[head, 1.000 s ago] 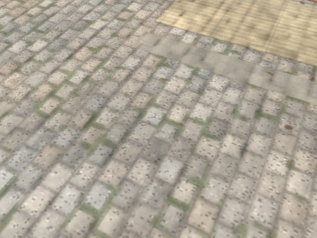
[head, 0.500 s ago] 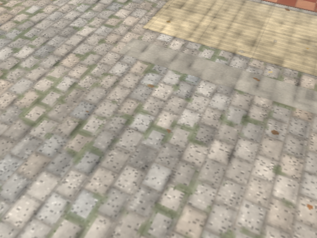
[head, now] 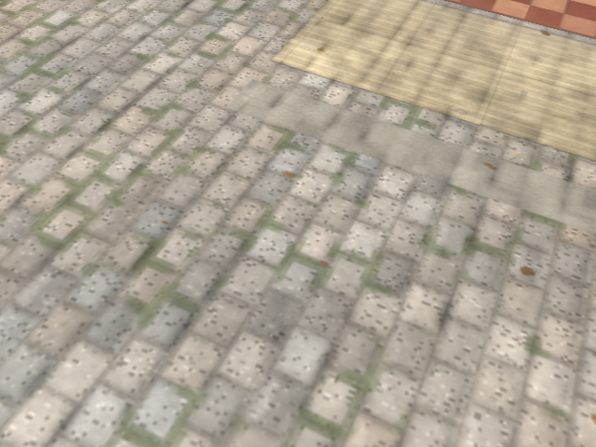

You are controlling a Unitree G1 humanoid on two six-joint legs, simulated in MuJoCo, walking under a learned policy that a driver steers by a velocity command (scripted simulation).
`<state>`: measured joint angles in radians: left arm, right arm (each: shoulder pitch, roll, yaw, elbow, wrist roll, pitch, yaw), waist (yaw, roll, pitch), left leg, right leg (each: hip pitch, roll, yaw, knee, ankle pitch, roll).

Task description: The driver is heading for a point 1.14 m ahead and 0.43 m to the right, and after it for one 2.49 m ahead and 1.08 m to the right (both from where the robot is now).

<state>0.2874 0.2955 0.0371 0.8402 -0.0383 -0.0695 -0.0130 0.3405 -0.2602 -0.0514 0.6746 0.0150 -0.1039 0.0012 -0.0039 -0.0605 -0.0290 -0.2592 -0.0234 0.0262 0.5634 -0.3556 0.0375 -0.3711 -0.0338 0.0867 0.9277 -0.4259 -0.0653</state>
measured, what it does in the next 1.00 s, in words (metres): walks ahead, turning right: right foot, then left foot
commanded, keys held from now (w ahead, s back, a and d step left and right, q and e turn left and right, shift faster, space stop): w+e+shift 0.76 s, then w+shift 0.24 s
